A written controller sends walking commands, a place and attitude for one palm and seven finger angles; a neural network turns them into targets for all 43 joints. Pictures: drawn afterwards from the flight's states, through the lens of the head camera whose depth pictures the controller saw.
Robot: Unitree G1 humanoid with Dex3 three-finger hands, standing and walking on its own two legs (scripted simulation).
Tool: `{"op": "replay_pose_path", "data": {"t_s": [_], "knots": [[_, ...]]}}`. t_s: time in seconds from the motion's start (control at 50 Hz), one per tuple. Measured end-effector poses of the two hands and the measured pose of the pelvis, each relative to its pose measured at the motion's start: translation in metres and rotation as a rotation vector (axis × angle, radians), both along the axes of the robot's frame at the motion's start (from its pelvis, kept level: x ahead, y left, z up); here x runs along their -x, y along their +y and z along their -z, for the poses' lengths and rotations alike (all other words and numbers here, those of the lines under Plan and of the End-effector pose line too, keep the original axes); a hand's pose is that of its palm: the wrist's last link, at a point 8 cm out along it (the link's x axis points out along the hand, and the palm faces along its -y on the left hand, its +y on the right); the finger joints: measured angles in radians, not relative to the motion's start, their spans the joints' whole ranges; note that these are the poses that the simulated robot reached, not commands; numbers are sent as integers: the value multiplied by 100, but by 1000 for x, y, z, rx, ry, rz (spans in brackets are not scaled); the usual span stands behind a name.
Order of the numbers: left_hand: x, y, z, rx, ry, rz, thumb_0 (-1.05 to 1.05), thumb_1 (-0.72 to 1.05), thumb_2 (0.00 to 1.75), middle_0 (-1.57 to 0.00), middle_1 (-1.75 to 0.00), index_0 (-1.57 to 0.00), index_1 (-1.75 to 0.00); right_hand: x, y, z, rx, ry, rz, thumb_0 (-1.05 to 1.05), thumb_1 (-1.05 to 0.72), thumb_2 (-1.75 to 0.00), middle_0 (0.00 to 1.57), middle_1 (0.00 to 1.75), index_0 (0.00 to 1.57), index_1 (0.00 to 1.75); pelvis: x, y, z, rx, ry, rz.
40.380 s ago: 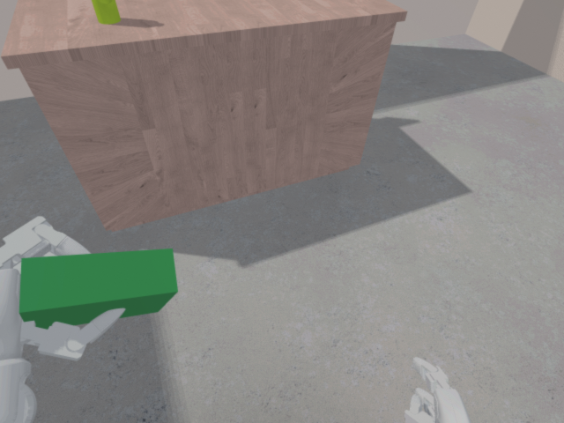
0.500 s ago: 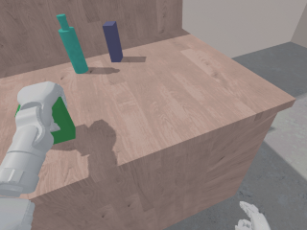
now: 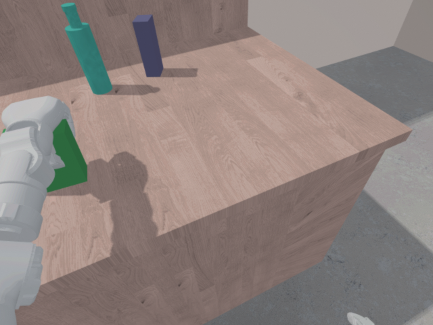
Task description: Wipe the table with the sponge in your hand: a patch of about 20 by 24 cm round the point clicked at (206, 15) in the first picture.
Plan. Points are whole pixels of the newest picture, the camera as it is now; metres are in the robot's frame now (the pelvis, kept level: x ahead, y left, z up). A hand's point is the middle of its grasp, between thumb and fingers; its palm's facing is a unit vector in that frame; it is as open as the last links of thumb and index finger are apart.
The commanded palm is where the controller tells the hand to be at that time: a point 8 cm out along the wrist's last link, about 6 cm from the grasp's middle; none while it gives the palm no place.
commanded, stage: wipe forward along the middle lane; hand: left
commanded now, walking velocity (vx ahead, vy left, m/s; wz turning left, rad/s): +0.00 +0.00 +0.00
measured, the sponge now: (54, 166) +0.38 +0.34 +0.11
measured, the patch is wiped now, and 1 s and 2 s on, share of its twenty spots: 0.95 1.00 1.00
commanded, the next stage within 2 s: slide back across to the first lane in 0.02 s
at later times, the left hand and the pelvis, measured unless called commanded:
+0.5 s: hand (35, 134) +0.40 +0.36 +0.18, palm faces -0.02 -0.01 -1.00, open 8.9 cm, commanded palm +0.37 +0.36 +0.22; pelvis +0.02 +0.03 +0.01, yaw +0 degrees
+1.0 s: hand (4, 145) +0.37 +0.40 +0.18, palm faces -0.08 +0.01 -1.00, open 8.9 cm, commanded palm +0.34 +0.39 +0.23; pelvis +0.03 +0.03 +0.01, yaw +2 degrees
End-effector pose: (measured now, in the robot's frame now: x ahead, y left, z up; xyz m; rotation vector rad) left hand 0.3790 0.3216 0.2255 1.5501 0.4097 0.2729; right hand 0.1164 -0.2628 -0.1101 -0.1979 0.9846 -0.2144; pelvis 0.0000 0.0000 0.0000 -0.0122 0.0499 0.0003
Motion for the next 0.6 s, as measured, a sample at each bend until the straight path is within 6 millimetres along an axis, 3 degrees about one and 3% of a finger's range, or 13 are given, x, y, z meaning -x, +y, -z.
{"op": "replay_pose_path", "data": {"t_s": [0.24,0.42,0.6], "knots": [[-9,10,1,-6,-44,36,-1,-45,114,-83,-144,-88,-140,-3,21,0,-22,24,3,1,-91,-89,20,30,20,30,-8,17,-2,5,20,4],[-8,23,-2,3,-76,-3,-1,-45,114,-83,-145,-87,-141,-35,41,-9,-43,-36,-46,1,-91,-89,20,30,20,30,-14,25,-4,5,7,0],[-3,47,-5,-8,-44,-57,-2,-44,114,-82,-146,-86,-142,-70,49,-20,-34,-96,-99,1,-91,-89,20,30,20,30,-24,27,-6,6,2,-8]]}}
